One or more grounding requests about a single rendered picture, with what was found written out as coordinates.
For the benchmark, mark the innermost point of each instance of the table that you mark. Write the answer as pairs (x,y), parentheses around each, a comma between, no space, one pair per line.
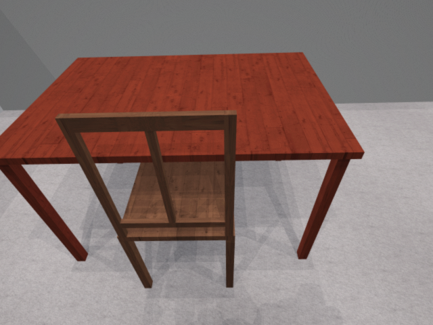
(283,113)

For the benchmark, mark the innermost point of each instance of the chair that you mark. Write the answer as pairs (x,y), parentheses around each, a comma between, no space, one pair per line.
(170,201)

